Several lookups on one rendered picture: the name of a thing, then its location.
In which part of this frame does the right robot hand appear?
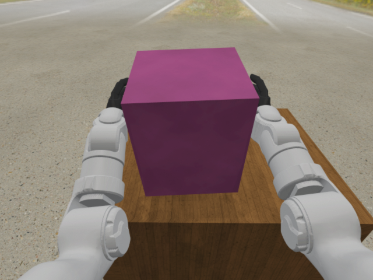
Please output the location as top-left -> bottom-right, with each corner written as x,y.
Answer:
250,74 -> 271,107

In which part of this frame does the robot left forearm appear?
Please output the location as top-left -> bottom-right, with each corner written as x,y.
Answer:
57,107 -> 128,252

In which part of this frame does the carton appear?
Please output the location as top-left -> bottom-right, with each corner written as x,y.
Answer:
121,47 -> 259,197

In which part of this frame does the left robot hand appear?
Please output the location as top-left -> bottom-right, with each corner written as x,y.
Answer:
106,78 -> 129,110

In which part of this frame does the pedestal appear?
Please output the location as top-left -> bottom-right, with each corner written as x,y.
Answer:
103,108 -> 373,280

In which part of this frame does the robot right upper arm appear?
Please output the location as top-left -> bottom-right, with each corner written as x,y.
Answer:
280,191 -> 373,280

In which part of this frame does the robot left upper arm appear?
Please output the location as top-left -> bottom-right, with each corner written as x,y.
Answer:
18,205 -> 131,280

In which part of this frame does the robot right forearm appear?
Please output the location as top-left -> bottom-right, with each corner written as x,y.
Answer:
251,105 -> 361,238

